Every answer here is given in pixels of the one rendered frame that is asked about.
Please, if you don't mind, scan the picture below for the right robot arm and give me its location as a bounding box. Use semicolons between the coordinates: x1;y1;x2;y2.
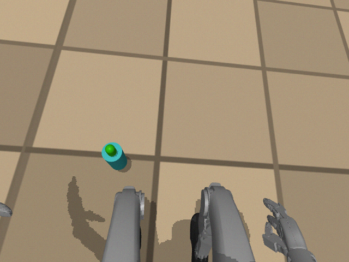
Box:
287;248;317;262

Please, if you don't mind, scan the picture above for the right robot foot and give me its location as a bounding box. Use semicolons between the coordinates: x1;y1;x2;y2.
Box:
190;213;208;262

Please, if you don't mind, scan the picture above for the bottle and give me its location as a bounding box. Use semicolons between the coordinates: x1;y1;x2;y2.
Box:
101;142;127;170

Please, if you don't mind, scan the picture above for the left robot hand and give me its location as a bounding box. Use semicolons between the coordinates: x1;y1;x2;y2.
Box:
0;203;13;217

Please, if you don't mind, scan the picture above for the right robot hand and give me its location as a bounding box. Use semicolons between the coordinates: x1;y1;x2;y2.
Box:
262;198;308;256

